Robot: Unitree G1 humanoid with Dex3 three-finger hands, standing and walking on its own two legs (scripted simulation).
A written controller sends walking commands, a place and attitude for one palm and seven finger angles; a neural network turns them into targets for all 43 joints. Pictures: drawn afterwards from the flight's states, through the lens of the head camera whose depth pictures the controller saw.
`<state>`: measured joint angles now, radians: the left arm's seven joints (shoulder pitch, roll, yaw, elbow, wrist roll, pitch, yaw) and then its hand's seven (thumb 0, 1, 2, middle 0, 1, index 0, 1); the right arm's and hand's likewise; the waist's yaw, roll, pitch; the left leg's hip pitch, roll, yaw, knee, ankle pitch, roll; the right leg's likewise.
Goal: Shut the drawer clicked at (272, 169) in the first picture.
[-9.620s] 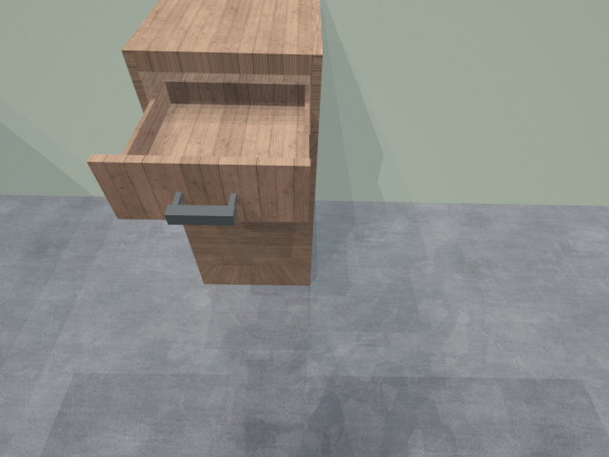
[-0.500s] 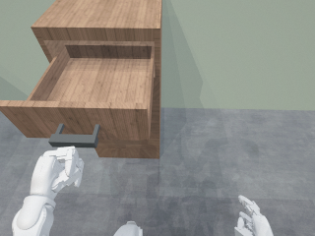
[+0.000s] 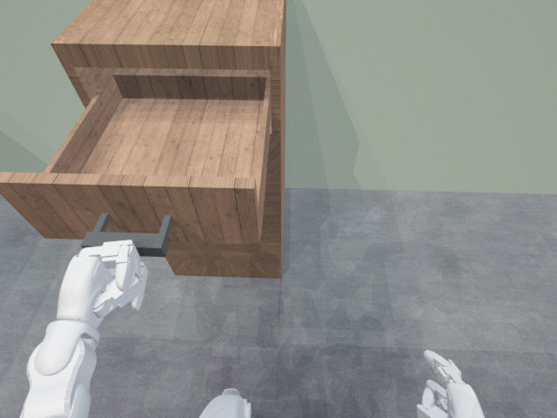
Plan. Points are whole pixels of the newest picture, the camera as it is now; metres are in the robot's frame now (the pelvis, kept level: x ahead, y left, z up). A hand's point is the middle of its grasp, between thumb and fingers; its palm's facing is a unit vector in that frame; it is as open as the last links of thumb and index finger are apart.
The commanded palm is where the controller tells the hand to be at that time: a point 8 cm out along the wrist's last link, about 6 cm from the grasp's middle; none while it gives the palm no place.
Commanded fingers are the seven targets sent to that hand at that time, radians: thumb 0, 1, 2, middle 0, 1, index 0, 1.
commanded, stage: push the drawer shut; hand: left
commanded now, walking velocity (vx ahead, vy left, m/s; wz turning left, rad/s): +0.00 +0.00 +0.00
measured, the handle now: (131, 232) +0.36 +0.23 +0.06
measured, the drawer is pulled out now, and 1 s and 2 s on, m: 0.29 0.17 0.06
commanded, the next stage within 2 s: none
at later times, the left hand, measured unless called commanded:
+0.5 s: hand (147, 248) +0.33 +0.20 +0.06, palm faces -0.01 -1.00 -0.05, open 3.1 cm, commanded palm +0.33 +0.25 +0.07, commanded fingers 0.00 0.90 0.90 -1.40 -1.60 -1.40 -1.60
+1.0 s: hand (155, 208) +0.41 +0.21 +0.06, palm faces -0.03 -1.00 -0.02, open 2.9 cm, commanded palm +0.39 +0.26 +0.07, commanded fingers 0.00 0.90 0.90 -1.40 -1.60 -1.40 -1.60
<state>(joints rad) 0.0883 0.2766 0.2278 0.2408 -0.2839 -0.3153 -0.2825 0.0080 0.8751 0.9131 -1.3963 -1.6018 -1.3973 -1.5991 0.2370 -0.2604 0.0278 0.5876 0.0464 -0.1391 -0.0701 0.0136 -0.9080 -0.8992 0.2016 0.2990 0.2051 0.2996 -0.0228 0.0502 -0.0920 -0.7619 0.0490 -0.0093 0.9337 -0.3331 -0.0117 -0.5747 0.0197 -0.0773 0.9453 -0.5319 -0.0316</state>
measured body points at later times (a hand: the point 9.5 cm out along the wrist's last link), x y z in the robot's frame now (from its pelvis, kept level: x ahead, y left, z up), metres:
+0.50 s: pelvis -0.01 +0.01 +0.00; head +0.04 +0.00 +0.45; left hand +0.33 +0.26 +0.07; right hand +0.12 -0.25 -0.10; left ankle +0.08 +0.13 -0.68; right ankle -0.03 -0.10 -0.68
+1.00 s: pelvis -0.01 +0.02 -0.01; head +0.06 +0.03 +0.44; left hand +0.40 +0.27 +0.07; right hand +0.07 -0.25 -0.12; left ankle +0.08 +0.13 -0.68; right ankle -0.03 -0.10 -0.68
